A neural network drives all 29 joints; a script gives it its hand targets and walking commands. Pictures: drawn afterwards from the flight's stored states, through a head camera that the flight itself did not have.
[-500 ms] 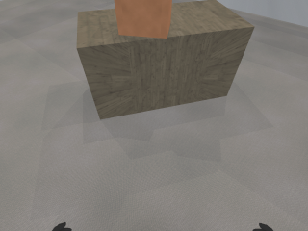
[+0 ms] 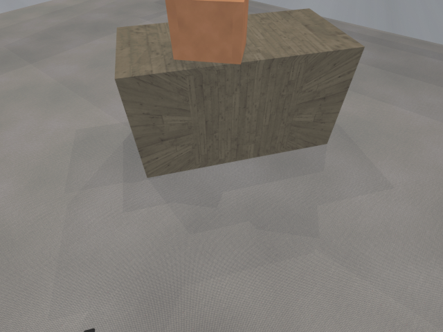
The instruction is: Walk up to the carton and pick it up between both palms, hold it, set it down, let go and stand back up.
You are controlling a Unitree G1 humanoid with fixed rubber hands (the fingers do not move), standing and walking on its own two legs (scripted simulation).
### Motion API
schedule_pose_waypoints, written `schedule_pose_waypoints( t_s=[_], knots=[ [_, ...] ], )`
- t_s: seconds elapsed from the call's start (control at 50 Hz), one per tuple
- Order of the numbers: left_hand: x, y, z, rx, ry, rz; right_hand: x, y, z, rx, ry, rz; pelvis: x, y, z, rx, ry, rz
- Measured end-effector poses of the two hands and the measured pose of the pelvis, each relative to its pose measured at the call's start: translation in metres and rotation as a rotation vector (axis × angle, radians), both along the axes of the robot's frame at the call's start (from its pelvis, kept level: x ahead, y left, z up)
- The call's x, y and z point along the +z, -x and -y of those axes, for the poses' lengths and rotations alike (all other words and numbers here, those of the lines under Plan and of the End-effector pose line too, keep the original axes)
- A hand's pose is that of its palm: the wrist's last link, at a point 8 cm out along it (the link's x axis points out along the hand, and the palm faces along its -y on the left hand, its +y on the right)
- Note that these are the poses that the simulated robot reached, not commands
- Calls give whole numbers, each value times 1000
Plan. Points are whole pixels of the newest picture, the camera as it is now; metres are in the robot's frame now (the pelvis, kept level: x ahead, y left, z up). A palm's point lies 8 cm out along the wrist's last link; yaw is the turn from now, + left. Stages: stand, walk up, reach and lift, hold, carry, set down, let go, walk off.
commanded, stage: stand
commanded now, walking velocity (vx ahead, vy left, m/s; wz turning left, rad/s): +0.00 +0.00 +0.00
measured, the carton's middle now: (210, 23) +1.36 +0.09 +0.02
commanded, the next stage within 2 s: walk up in 0.28 s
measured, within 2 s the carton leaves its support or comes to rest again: neither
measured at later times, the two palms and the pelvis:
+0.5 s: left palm out of the picture +0.09 +0.29 -0.11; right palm out of the picture +0.08 -0.30 -0.11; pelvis +0.00 -0.01 +0.01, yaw -1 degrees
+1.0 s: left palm (27, 330) +0.17 +0.40 -0.12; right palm (362, 295) +0.23 -0.25 -0.08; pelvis +0.14 +0.07 -0.01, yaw +8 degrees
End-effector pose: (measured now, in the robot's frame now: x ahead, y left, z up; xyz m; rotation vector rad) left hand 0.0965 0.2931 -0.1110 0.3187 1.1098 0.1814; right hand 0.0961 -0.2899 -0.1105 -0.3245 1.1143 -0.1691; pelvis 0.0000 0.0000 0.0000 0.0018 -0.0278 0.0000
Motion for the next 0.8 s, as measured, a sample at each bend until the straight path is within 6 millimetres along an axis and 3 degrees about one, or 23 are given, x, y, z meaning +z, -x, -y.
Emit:
schedule_pose_waypoints(
  t_s=[0.32, 0.5, 0.58, 0.66, 0.74, 0.8],
  knots=[
    [1, 16, 5, 11, -7, -68, -1, 11, 10, -27, -5, -57, 6, -1, 7, -11, -1, -2],
    [2, 9, 5, 3, -3, -68, 2, 14, 13, -50, -7, -59, 8, -2, 9, -9, 1, -3],
    [9, 3, -3, 16, 4, 20, 5, 12, 21, -23, -5, -60, 5, -14, 9, 28, 5, -8],
    [10, 17, -24, 75, -14, 45, 11, -13, 24, 42, 40, -72, 2, -26, 1, 72, 19, 6],
    [8, 35, -54, 148, -28, -17, 25, -54, 16, 95, 61, -39, 2, -47, -15, 110, 34, 17],
    [-2, 32, -80, 173, -34, -48, 31, -89, 3, 124, 85, -2, -5, -69, -31, 124, 40, 18]
  ],
)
